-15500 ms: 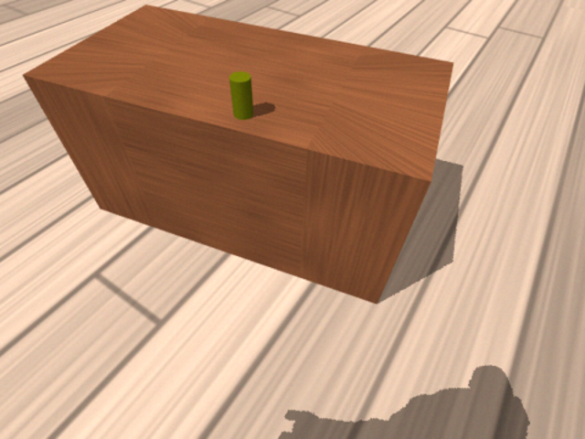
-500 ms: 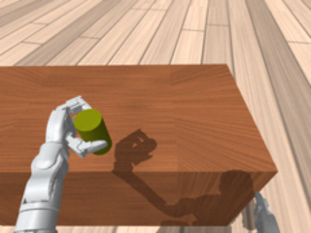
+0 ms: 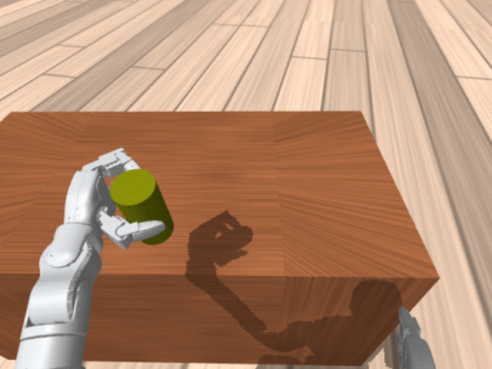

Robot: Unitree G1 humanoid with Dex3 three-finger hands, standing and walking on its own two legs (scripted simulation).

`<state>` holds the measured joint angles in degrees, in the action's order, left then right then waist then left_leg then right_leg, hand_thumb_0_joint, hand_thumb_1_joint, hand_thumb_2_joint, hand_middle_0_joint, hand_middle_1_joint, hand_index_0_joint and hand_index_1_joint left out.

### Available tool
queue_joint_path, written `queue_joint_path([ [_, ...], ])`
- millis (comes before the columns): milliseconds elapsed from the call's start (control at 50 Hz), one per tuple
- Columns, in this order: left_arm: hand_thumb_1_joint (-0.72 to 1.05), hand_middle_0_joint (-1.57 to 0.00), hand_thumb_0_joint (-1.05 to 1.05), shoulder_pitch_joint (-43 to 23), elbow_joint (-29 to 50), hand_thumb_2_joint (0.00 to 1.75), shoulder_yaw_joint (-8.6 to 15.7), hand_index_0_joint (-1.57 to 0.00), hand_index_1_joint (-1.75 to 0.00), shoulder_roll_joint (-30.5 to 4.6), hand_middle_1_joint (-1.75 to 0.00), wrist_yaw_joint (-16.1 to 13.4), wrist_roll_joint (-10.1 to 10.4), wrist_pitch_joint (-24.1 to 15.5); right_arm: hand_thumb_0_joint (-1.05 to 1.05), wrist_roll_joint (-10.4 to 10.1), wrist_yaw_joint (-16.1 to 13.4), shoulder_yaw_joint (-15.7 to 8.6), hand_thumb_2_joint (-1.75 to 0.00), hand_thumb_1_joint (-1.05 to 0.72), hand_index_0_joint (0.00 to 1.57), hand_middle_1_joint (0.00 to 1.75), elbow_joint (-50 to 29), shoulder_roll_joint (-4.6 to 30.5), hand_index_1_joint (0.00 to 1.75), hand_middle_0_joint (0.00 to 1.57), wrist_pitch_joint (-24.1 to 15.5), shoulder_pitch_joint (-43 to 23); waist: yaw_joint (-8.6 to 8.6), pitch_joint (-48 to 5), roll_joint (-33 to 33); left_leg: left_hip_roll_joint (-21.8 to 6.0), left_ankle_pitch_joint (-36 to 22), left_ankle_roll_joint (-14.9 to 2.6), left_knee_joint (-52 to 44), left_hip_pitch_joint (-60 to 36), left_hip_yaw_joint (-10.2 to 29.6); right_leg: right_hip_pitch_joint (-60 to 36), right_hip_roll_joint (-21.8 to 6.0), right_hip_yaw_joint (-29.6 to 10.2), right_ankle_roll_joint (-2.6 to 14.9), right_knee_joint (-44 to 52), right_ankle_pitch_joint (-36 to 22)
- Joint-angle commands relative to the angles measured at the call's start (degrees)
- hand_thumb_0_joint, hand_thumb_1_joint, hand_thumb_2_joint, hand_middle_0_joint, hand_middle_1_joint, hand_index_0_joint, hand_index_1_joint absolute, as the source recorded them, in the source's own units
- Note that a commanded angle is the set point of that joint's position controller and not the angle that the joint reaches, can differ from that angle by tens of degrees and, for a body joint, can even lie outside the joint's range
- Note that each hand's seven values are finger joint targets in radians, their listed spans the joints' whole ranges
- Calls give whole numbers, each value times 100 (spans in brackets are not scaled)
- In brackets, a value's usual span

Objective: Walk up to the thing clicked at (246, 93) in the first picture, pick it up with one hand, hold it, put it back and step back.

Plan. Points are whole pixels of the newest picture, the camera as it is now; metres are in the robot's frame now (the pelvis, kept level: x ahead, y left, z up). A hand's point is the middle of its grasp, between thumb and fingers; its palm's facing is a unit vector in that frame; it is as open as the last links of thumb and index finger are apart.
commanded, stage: hold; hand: left
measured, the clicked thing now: (145, 209) +0.31 +0.15 +0.15
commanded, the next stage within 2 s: none
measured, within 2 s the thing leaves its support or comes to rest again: neither
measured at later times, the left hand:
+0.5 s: hand (134, 191) +0.32 +0.17 +0.17, palm faces +0.02 -1.00 -0.06, open 9.7 cm
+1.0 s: hand (132, 183) +0.33 +0.17 +0.18, palm faces +0.03 -1.00 -0.05, open 9.7 cm
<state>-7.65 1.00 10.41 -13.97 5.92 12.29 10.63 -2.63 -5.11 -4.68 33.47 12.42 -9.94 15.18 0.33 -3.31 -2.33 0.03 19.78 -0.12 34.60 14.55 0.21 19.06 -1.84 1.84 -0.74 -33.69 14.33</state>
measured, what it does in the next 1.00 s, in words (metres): stands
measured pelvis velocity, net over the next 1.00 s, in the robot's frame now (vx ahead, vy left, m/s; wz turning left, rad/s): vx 0.02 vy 0.00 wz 0.01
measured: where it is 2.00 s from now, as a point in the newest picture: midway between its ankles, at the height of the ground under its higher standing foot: outside the picture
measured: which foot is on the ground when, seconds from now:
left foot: down 0.00-1.00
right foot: down 0.00-1.00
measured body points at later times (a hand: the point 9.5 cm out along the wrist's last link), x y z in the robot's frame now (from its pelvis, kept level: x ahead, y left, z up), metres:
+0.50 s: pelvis +0.01 +0.00 +0.01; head -0.01 -0.02 +0.46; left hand +0.32 +0.22 +0.17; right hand +0.17 -0.26 -0.07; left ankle -0.01 +0.12 -0.73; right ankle +0.04 -0.13 -0.73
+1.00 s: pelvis +0.02 +0.00 +0.01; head -0.01 -0.02 +0.46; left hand +0.32 +0.22 +0.18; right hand +0.18 -0.26 -0.07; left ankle -0.01 +0.12 -0.73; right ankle +0.04 -0.13 -0.73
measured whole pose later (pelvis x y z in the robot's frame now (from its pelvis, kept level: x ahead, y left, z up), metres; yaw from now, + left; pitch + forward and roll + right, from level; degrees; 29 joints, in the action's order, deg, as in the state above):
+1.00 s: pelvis +0.02 +0.00 +0.01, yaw +0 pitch -1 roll +0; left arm -7.9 4.4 11.2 -13.6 6.5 12.1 16.1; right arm -2.0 -3.7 -5.5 39.8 12.9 -12.1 12.1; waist -0.1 -2.7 -3.1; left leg 0.2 18.1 -0.3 28.6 9.4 0.5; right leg 13.9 -1.9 2.2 -0.9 -28.0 13.0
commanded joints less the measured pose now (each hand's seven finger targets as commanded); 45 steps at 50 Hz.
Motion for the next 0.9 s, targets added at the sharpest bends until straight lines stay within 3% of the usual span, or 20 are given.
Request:
queue_joint_path([
  [0, -4, -131, 0, -1876, 1368, 132, 314, -133, -152, -862, -152, 32, 77, -227, 0, 13, -48, -304, -5, 55, 5, 5, -728, 786, 5, 5, -332, -720, -11, -906, 116, 85, -1060, -62, -677, -33, -37, -683, 85, 59, 85, 623, -750],
  [20, -4, -130, 0, -2086, 1601, 131, 482, -133, -152, -1026, -151, 19, 98, -239, 0, 10, -40, -303, -5, 55, 5, 5, -768, 807, 5, 5, -343, -667, 3, -1029, 88, 73, -1093, -53, -694, -120, -19, -749, 88, 61, 89, 646, -773],
  [140, -7, -128, 0, -2116, 1743, 128, 386, -131, -149, -870, -149, -32, 135, -179, 0, 33, -57, -368, -5, 54, 5, 5, -675, 860, 5, 5, -468, -868, 29, -885, 280, 14, -1337, -18, -807, -249, 59, -806, 137, 117, 95, 662, -910],
  [160, -7, -128, 0, -2036, 1517, 129, 351, -131, -150, -776, -149, -25, 120, -139, 0, 35, -37, -198, -6, 54, 5, 5, -553, 674, 5, 5, -482, -771, 5, -789, 291, 8, -1239, -19, -832, -249, 68, -748, 143, 121, 95, 686, -812],
  [180, -7, -129, 0, -2197, 1813, 131, 499, -132, -151, -968, -150, -39, 144, -161, 0, 22, -58, -384, -6, 53, 5, 5, -765, 889, 5, 5, -517, -880, 31, -1020, 199, 8, -1283, -11, -856, -353, 75, -843, 136, 108, 99, 687, -875],
  [240, -11, -129, 0, -1968, 1647, 130, 226, -131, -151, -662, -150, -6, 119, -20, 0, 23, 1, -121, -6, 54, 5, 5, -544, 546, 5, 5, -503, -794, -19, -756, 209, 28, -1214, -22, -905, -259, 56, -795, 131, 129, 104, 762, -792],
  [260, -7, -129, 0, -1783, 1415, 131, 351, -131, -151, -715, -150, 4, 149, 36, 0, 24, -7, -248, -6, 54, 5, 5, -429, 679, 5, 5, -490, -720, -18, -726, 189, 48, -1204, -33, -896, -244, 28, -806, 111, 117, 98, 807, -788],
  [280, -6, -129, 0, -1732, 1493, 130, 191, -131, -150, -577, -150, 23, 138, 71, 0, 35, 7, -267, -6, 54, 5, 5, -440, 714, 5, 5, -505, -852, -39, -729, 187, 55, -1207, -33, -912, -230, 23, -818, 116, 126, 101, 814, -793],
  [380, -6, -129, 0, -2060, 1936, 130, 450, -132, -150, -946, -150, 10, 54, 109, 0, 36, 68, -324, -6, 54, 5, 5, -474, 784, 5, 5, -507, -805, -47, -989, 50, 40, -1400, -2, -936, -399, 29, -932, 124, 120, 117, 824, -945],
  [420, -6, -129, 0, -2110, 2051, 130, 727, -132, -151, -1141, -151, -64, 102, 41, 0, 45, 45, -458, -6, 53, 5, 5, -570, 954, 5, 5, -543, -854, -69, -1078, 202, 21, -1576, 1, -893, -452, 50, -1062, 130, 122, 109, 809, -1075],
  [460, -5, -128, 0, -2050, 1889, 130, 621, -131, -150, -944, -150, -76, 120, 35, 0, 69, 42, -294, -6, 53, 5, 5, -450, 733, 5, 5, -561, -830, -46, -1075, 232, 21, -1771, 3, -873, -447, 44, -1112, 119, 97, 101, 786, -1276],
  [480, -4, -128, 0, -1833, 1611, 131, 251, -131, -151, -548, -150, -42, 103, 65, 0, 57, 57, -130, -6, 53, 5, 5, -371, 484, 5, 5, -557, -947, -20, -850, 217, 42, -1676, -9, -892, -380, 32, -1019, 105, 90, 96, 798, -1216],
  [520, -3, -129, 0, -2036, 1603, 132, 421, -132, -152, -727, -151, -36, 165, 39, 0, 72, 16, -326, -6, 53, 5, 5, -338, 804, 5, 5, -591, -1014, 29, -905, 311, 45, -1500, -40, -913, -442, 22, -997, 98, 81, 72, 852, -1108],
  [580, -4, -131, 0, -1960, 1868, 133, 295, -133, -153, -716, -152, -12, 89, 30, 0, 58, 57, -182, -6, 54, 5, 5, -435, 620, 5, 5, -581, -983, -64, -1040, 104, 70, -1592, -32, -928, -468, -5, -1089, 91, 106, 97, 861, -1174],
  [600, -5, -131, 0, -1960, 1931, 133, 429, -133, -153, -876, -153, -14, 67, 14, 0, 64, 44, -213, -6, 53, 5, 5, -351, 673, 5, 5, -567, -814, -41, -1038, 118, 70, -1631, -31, -923, -496, -1, -1071, 93, 112, 91, 861, -1199],
  [620, -4, -130, 0, -1621, 1620, 133, 197, -133, -153, -596, -152, 9, 56, 61, 0, 54, 56, -238, -6, 53, 5, 5, -276, 683, 5, 5, -559, -877, -25, -784, 212, 58, -1549, -24, -954, -429, 10, -941, 118, 135, 97, 856, -1105],
  [720, -7, -130, 0, -2039, 2136, 131, 650, -132, -152, -1045, -152, -22, 113, 24, 0, 49, 91, -404, -6, 53, 5, 5, -374, 875, 5, 5, -537, -790, -24, -1135, 179, 47, -1837, -13, -912, -571, 15, -1187, 113, 126, 101, 845, -1388],
  [780, -5, -130, 0, -2016, 2147, 132, 652, -132, -153, -1020, -152, -64, 116, 10, 0, 67, 55, -447, -6, 53, 5, 5, -459, 921, 5, 5, -561, -909, 27, -994, 304, 41, -1728, -29, -938, -571, 12, -1123, 112, 112, 73, 893, -1304],
  [840, -2, -130, 0, -1941, 1922, 134, 527, -133, -154, -874, -153, -45, 112, 23, 0, 52, 70, -237, -6, 53, 5, 5, -303, 641, 5, 5, -564, -992, -31, -1034, 167, 49, -1928, -9, -917, -582, 4, -1163, 95, 103, 93, 825, -1478],
  [880, -1, -130, 0, -1603, 1359, 134, 153, -133, -153, -429, -153, 59, 118, 135, 0, 62, 76, -145, -6, 54, 5, 5, -304, 567, 5, 5, -552, -1121, 11, -643, 334, 42, -1745, -26, -974, -457, 20, -983, 106, 137, 85, 880, -1312],
])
